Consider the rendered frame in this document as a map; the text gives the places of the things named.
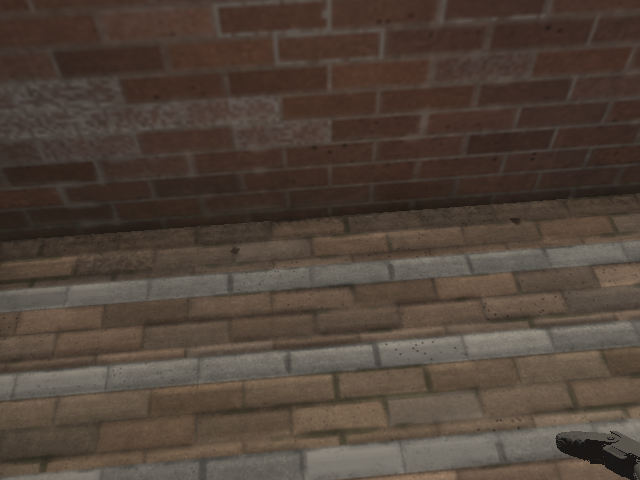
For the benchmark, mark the robot right hand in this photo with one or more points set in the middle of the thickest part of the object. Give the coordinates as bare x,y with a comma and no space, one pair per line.
616,451

